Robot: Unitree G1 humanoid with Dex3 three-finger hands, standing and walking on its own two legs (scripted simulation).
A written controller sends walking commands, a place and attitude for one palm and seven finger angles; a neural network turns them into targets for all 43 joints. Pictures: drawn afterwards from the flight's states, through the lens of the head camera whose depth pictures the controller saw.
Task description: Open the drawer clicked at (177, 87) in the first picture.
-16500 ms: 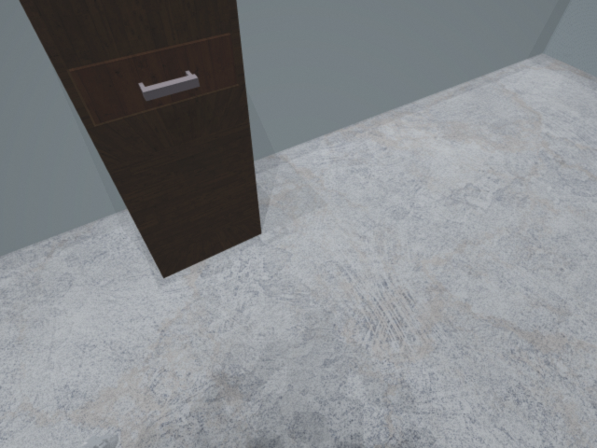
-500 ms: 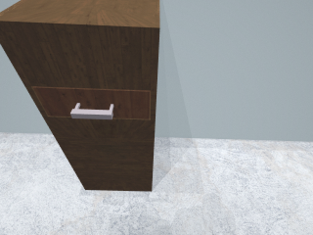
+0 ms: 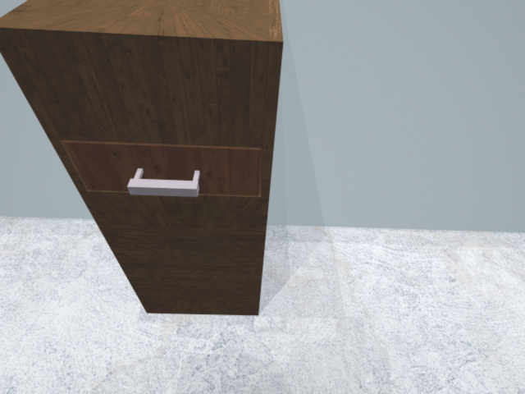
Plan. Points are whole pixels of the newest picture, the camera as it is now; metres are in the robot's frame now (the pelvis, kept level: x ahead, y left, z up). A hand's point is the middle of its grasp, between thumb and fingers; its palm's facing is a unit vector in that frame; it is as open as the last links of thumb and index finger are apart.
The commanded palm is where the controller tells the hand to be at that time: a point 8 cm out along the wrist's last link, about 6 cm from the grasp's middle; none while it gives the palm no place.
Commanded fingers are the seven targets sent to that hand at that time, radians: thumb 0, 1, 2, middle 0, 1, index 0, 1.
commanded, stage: look again from close up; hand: left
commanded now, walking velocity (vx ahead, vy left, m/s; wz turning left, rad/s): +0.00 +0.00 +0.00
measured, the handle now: (166, 180) +0.51 +0.24 +0.00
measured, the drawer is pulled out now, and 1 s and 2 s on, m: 0.00 0.00 0.00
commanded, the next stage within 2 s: raise the hand with hooked fingers in 0.54 s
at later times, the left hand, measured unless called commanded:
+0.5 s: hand out of the picture -0.01 +0.18 -0.18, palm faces +0.01 -0.98 -0.18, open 7.4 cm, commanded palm none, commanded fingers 0.00 0.90 0.90 -0.20 -0.30 -0.20 -0.30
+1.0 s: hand (148, 353) +0.19 +0.19 -0.06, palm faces -0.05 -0.20 -0.98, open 8.3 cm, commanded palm +0.15 +0.22 -0.01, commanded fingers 0.00 0.46 0.71 -0.23 -0.58 -0.23 -0.58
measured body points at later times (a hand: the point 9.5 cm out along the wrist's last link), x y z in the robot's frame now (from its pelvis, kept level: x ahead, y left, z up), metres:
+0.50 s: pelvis +0.01 +0.01 +0.00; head +0.01 +0.02 +0.45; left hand -0.01 +0.23 -0.16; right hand +0.00 -0.21 -0.16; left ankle +0.01 +0.09 -0.74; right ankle -0.02 -0.11 -0.74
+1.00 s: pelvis -0.01 -0.01 -0.04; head +0.01 -0.03 +0.41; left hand +0.19 +0.20 +0.00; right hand +0.20 -0.26 -0.11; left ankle +0.01 +0.09 -0.74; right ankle -0.02 -0.11 -0.74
